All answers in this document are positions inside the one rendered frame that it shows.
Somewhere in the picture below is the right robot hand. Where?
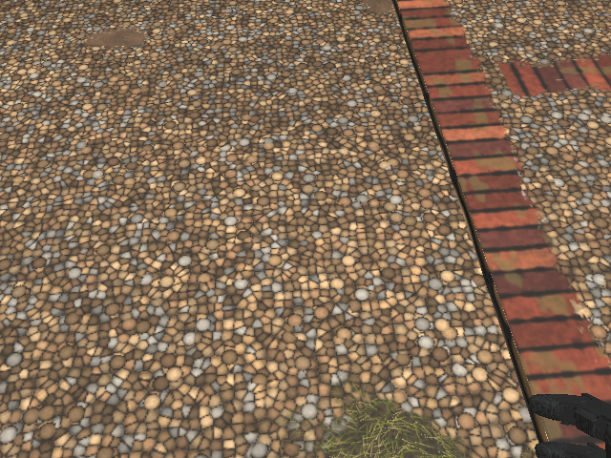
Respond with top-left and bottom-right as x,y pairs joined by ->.
529,393 -> 611,458

